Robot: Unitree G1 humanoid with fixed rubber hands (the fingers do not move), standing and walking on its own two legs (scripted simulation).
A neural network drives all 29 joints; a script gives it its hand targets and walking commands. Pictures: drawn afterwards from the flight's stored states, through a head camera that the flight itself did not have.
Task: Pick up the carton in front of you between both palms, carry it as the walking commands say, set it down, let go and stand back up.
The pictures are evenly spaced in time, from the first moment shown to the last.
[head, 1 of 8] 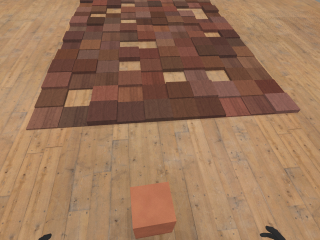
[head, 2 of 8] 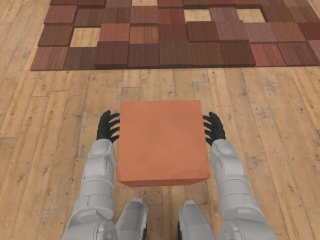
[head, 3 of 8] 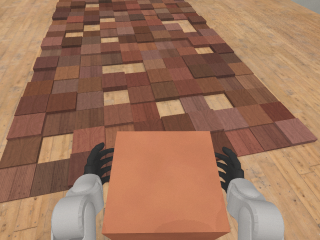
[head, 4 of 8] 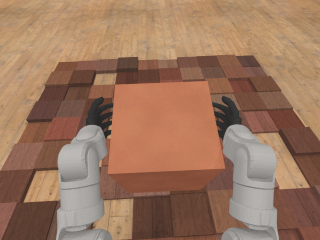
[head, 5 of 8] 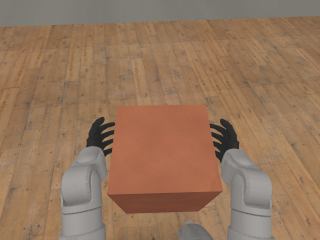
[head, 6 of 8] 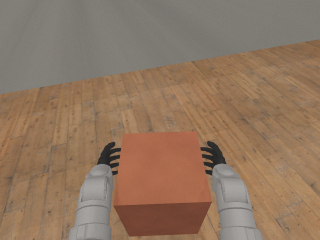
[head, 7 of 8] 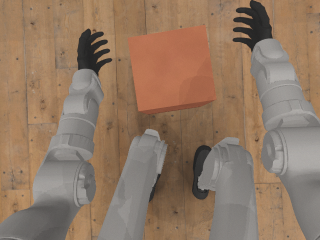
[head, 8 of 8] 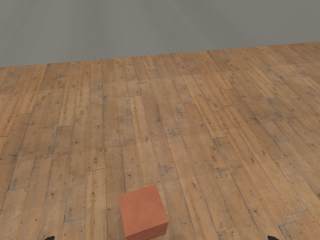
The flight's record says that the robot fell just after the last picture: no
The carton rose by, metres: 0.77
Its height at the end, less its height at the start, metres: +0.00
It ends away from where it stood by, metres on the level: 5.73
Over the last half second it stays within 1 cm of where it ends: yes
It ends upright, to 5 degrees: yes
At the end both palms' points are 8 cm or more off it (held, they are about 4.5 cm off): yes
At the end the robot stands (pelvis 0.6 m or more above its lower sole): yes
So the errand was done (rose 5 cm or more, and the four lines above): yes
